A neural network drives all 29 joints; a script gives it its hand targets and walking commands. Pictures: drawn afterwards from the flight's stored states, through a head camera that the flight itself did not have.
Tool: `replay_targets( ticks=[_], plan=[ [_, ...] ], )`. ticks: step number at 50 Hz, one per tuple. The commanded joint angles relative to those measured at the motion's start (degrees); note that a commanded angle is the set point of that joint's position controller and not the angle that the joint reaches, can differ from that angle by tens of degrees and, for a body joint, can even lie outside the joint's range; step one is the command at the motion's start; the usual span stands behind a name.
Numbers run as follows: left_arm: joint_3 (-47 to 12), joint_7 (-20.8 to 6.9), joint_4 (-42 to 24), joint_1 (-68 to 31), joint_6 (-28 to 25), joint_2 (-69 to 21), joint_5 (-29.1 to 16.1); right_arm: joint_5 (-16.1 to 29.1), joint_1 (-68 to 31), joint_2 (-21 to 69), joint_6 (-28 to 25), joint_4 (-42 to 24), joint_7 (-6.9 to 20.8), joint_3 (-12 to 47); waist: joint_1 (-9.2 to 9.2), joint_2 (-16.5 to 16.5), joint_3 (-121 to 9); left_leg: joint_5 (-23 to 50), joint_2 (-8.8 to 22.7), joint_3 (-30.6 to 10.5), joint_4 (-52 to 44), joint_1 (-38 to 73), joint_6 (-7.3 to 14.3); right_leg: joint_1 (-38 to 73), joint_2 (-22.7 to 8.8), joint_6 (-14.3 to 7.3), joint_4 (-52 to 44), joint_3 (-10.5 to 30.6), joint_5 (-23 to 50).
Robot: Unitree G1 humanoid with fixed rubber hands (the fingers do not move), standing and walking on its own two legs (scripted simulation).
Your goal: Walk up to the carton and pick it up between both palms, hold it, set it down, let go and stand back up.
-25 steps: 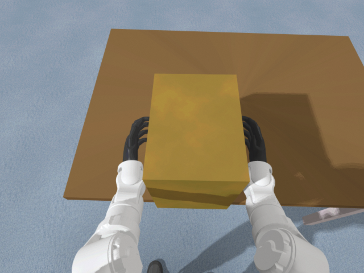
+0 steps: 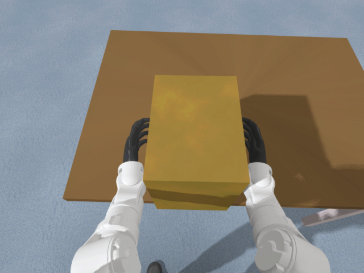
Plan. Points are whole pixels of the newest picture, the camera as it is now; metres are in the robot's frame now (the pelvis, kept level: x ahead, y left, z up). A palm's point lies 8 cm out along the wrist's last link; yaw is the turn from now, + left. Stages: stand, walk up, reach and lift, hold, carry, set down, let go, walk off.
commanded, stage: reach and lift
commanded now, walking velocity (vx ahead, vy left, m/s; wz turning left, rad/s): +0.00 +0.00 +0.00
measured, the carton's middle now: (193, 148) +0.42 +0.00 -0.05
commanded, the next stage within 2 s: none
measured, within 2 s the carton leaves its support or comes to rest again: leaves its support in 0.66 s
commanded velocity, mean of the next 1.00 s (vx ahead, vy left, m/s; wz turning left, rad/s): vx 0.00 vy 0.00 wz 0.00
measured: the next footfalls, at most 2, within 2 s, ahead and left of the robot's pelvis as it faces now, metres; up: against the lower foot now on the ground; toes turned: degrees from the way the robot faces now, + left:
none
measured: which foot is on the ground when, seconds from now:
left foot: down 0.00-1.00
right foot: down 0.00-1.00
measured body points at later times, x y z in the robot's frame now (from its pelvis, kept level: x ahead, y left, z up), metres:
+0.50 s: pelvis -0.01 +0.00 +0.00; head +0.11 +0.01 +0.43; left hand +0.39 +0.14 -0.02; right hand +0.39 -0.14 -0.01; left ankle +0.02 +0.13 -0.74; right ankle -0.03 -0.10 -0.74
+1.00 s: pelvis +0.00 +0.00 +0.00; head +0.04 +0.01 +0.45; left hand +0.39 +0.15 +0.04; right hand +0.39 -0.13 +0.05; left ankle +0.02 +0.13 -0.74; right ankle -0.03 -0.10 -0.74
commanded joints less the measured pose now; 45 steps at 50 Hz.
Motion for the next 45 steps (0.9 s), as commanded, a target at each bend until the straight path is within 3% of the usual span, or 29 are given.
replay_targets(
  ticks=[1, 7, 16, 26, 36, 45],
  plan=[
    [-15.00, -3.70, 1.27, -26.38, -1.36, -29.28, 3.48, -5.45, -23.40, 30.45, -3.47, 4.48, 6.89, 14.02, -1.95, 0.76, -33.71, 15.72, -1.09, 3.51, 2.33, 19.84, -1.14, 12.71, -0.35, 1.69, 1.35, -2.97, 25.58],
    [-17.91, -3.00, 0.59, -29.32, -4.55, -31.47, 2.79, -5.65, -26.98, 30.50, -8.54, 5.60, 6.51, 15.55, -1.58, 2.17, -38.97, 22.33, -0.76, 3.63, 4.13, 22.06, -2.53, 12.00, 0.30, 1.31, 1.86, -4.05, 30.38],
    [-18.72, -3.21, 3.50, -29.33, -5.62, -29.92, 0.83, -4.35, -27.08, 30.28, -8.39, 7.69, 5.96, 19.28, 0.44, 1.55, -38.21, 13.56, -1.62, 4.43, 0.87, 17.25, -1.17, 15.69, 0.08, 1.63, 1.39, -2.81, 25.86],
    [-22.30, -3.60, 4.72, -31.55, -6.83, -29.81, -3.79, -0.80, -27.46, 31.89, -7.47, 8.43, 5.00, 25.78, 0.97, 1.40, -40.43, 13.84, -2.05, 4.37, 1.15, 16.18, -1.26, 17.79, 0.67, 2.45, 2.22, -1.82, 29.66],
    [-29.55, -4.24, 3.07, -33.83, -7.02, -32.44, -9.95, 7.06, -27.14, 34.69, -4.69, 5.00, 3.50, 36.19, -0.44, 1.89, -42.60, 16.48, -2.55, 2.05, 2.65, 18.71, -1.66, 20.00, 0.87, 3.43, 2.77, -0.77, 34.93],
    [-36.93, -4.75, -3.91, -35.80, -2.39, -36.55, -14.19, 17.86, -26.61, 37.75, 2.76, -4.63, 2.48, 47.96, -1.70, 1.63, -38.85, 17.12, -3.11, -0.94, 2.81, 25.11, -1.11, 20.48, 0.29, 4.26, 0.94, 0.37, 30.84]
  ],
)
